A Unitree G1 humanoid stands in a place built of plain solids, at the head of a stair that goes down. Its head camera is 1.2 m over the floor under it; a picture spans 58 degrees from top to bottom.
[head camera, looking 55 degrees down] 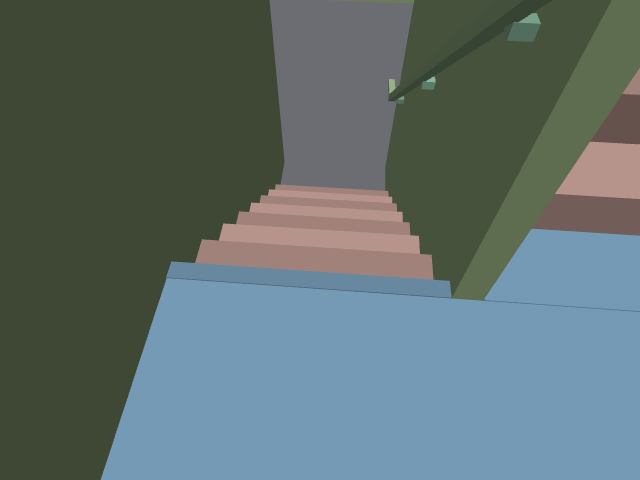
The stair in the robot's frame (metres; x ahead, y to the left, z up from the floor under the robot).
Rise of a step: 0.20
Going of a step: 0.23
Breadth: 0.90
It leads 5 degrees to the right of straight ahead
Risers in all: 8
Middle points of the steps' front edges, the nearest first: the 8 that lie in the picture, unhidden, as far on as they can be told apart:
0.72 0.04 0.00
0.95 0.02 -0.20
1.18 0.00 -0.40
1.41 -0.02 -0.60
1.63 -0.04 -0.79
1.86 -0.06 -0.99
2.09 -0.07 -1.19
2.32 -0.09 -1.39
